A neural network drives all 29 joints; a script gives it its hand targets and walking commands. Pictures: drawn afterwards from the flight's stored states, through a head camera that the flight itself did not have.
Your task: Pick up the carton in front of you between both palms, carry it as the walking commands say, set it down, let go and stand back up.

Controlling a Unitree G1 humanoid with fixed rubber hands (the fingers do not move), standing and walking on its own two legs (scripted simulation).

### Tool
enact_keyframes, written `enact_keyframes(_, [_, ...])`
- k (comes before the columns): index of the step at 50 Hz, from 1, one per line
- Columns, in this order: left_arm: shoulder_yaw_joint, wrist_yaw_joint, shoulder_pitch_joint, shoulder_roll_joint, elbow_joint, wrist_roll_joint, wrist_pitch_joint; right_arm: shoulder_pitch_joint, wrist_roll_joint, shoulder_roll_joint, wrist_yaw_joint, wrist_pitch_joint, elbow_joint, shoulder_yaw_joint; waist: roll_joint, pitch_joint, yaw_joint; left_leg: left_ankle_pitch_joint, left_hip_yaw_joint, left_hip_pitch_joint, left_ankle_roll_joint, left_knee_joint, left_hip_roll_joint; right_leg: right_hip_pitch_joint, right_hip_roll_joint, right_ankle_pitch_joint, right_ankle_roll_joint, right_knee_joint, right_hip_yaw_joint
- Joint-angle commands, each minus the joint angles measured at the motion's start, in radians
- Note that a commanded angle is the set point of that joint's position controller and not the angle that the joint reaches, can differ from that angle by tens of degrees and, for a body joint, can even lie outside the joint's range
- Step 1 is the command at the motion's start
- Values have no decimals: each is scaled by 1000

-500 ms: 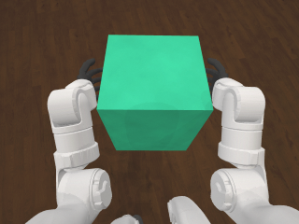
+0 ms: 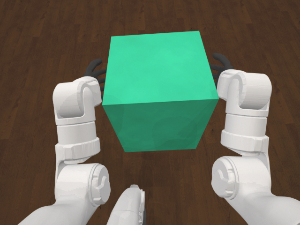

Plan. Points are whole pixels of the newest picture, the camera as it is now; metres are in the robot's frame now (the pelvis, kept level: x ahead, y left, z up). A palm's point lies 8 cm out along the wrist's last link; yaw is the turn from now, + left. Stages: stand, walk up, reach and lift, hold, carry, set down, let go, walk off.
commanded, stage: carry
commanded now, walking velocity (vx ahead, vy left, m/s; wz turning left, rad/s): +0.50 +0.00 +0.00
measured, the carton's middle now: (157, 98) +0.40 +0.04 +0.09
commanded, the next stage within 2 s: none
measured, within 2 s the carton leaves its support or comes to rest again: neither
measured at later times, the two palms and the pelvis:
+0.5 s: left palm out of the picture +0.73 +0.13 +0.23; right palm out of the picture +0.72 -0.17 +0.23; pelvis +0.35 +0.00 +0.04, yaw -1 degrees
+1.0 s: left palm out of the picture +1.05 +0.13 +0.26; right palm out of the picture +1.02 -0.16 +0.25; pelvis +0.66 +0.01 +0.11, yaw -1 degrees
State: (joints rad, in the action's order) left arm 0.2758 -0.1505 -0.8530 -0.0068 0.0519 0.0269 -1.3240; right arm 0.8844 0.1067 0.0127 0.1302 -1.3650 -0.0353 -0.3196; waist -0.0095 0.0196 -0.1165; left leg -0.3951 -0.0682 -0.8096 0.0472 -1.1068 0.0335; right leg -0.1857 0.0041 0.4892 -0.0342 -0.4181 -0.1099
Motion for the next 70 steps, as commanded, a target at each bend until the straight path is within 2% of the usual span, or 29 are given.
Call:
enact_keyframes(1, [-630,282,-827,1090,-85,-494,-9,617,-303,920,-156,34,-34,570,-124,-436,35,32,-93,98,9,252,-38,303,-217,-625,-164,85,166])
enact_keyframes(4, [-611,289,-766,1088,4,-456,-7,596,-325,953,-173,39,-91,583,-137,-536,170,93,-216,601,56,464,-158,163,-185,-1110,-73,-214,-6])
enact_keyframes(5, [-607,290,-751,1084,18,-438,0,582,-339,966,-181,44,-110,584,-77,-640,226,86,-93,916,73,500,-85,-7,-166,-879,-33,-405,-10])
enact_keyframes(6, [-592,293,-749,1094,18,-421,2,589,-350,972,-191,58,-101,598,218,-790,233,-162,534,1173,243,614,245,-300,-53,-443,29,-723,32])
enact_keyframes(7, [-598,290,-770,1077,9,-400,4,612,-377,1028,-203,68,-94,626,297,-725,252,16,831,1176,309,783,300,-483,80,35,36,-935,116])
enact_keyframes(10, [-553,258,-716,1064,-12,-332,23,796,-523,1145,-236,82,83,718,15,-566,205,442,503,1031,231,620,252,-648,-14,-30,-19,-1072,166])
enact_keyframes(12, [-528,233,-670,1042,-31,-292,29,863,-599,1187,-247,89,156,749,37,-570,174,334,394,998,165,650,214,-615,-36,-84,-21,-949,156])
enact_keyframes(16, [-537,199,-626,987,-62,-245,37,841,-620,1155,-255,91,183,752,90,-538,190,330,315,985,204,714,229,-656,-44,-35,1,-766,92])
enact_keyframes(20, [-572,190,-629,940,-72,-242,21,782,-591,1084,-255,73,143,738,149,-483,180,348,133,862,160,752,188,-447,-22,-136,5,-385,6])
enact_keyframes(22, [-585,198,-629,932,-44,-259,7,743,-559,1044,-253,59,89,714,176,-484,137,507,57,791,130,684,180,-241,52,-135,-9,-280,-108])
enact_keyframes(24, [-588,213,-617,945,26,-287,1,701,-525,1018,-251,44,31,691,73,-605,37,691,-74,615,48,365,134,232,83,-204,-66,-178,-116])
enact_keyframes(25, [-586,221,-607,946,47,-294,1,712,-508,1002,-252,36,19,671,-123,-724,6,369,-56,349,-22,73,59,496,-210,63,-183,-72,397])
enact_keyframes(26, [-590,229,-635,965,52,-327,6,727,-485,983,-253,28,3,646,-316,-682,9,-154,1,90,-35,-106,-109,580,-341,-62,-285,92,823])
enact_keyframes(29, [-647,260,-786,1079,-53,-444,5,681,-425,991,-233,31,-49,587,4,-546,20,-95,114,-69,4,-348,-20,442,-308,-531,-242,-45,565])
enact_keyframes(31, [-668,270,-898,1145,-128,-505,12,682,-394,985,-213,35,-28,561,-11,-548,52,-46,105,-33,14,-252,6,384,-270,-412,-175,-14,450])
enact_keyframes(34, [-664,273,-936,1146,-166,-542,5,686,-358,950,-181,36,-1,548,-68,-525,50,-58,56,-58,10,-175,2,360,-274,-318,-196,47,389])
enact_keyframes(40, [-614,286,-813,1109,-3,-483,-5,606,-312,934,-181,27,-117,545,-130,-425,44,10,-89,142,3,272,-29,235,-237,-469,-161,104,165])
enact_keyframes(43, [-591,290,-791,1116,53,-459,2,611,-343,979,-195,41,-163,550,-109,-509,171,69,-207,650,54,465,-151,58,-186,-884,-66,-194,-8])
enact_keyframes(44, [-584,290,-785,1108,65,-443,7,590,-358,990,-200,47,-184,548,-36,-618,227,17,-44,960,84,485,-59,-109,-164,-689,-16,-401,-24])
enact_keyframes(45, [-566,291,-793,1110,49,-430,8,612,-367,990,-204,63,-155,560,289,-719,235,-238,594,1131,250,668,250,-380,-27,-308,44,-726,2])
enact_keyframes(46, [-572,285,-819,1093,37,-414,10,647,-397,1036,-212,67,-134,590,286,-640,244,-90,834,1121,294,809,299,-544,59,63,39,-913,121])
enact_keyframes(49, [-526,246,-751,1060,14,-346,15,862,-547,1131,-232,74,82,693,9,-545,195,321,516,997,223,636,255,-666,-31,-16,-15,-1053,160])
enact_keyframes(59, [-533,194,-642,935,5,-251,-12,785,-566,1057,-245,43,81,691,151,-483,172,323,116,840,151,749,185,-415,-11,-123,5,-347,-19])
enact_keyframes(62, [-544,218,-631,965,99,-279,-12,724,-522,1051,-252,34,-27,663,105,-556,58,674,-51,670,74,460,151,87,110,-193,-45,-173,-167])
enact_keyframes(63, [-540,227,-604,981,131,-295,-8,728,-504,1038,-254,34,-45,643,24,-655,-5,516,-71,500,21,244,125,374,-9,-116,-81,-170,15])
enact_keyframes(64, [-533,233,-619,980,137,-302,4,729,-491,1042,-258,29,-58,626,-276,-715,14,168,-51,211,-38,-44,-15,525,-311,54,-231,12,651])
enact_keyframes(65, [-552,243,-648,1020,126,-334,7,752,-467,1022,-258,31,-83,606,-263,-616,10,-159,53,19,-32,-233,-102,533,-344,-126,-293,106,864])
enact_keyframes(67, [-601,263,-765,1102,28,-423,11,701,-435,1029,-245,41,-99,570,-11,-540,17,-107,112,-78,-8,-398,-24,444,-325,-501,-267,-33,623])
enact_keyframes(70, [-648,275,-917,1190,-100,-514,27,676,-393,1021,-215,50,-64,540,-25,-538,63,-49,97,-40,13,-270,10,349,-264,-335,-166,-4,434])
